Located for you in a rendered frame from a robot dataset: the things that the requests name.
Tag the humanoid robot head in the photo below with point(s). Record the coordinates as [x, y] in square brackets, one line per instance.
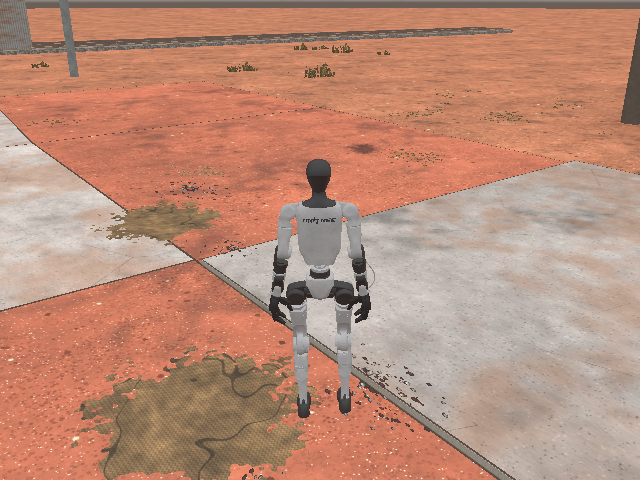
[318, 173]

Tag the left robot thigh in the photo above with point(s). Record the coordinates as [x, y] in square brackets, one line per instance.
[296, 294]

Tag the robot left forearm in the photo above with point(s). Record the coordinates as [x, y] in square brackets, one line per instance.
[279, 272]

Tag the robot left hand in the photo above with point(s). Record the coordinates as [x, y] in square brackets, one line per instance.
[273, 307]

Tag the robot right forearm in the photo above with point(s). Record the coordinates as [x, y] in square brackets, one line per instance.
[360, 274]

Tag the robot right hand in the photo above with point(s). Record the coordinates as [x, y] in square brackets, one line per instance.
[365, 307]

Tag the left robot upper arm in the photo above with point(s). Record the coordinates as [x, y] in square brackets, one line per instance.
[287, 213]

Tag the right robot upper arm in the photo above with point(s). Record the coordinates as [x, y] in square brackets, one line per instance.
[350, 212]

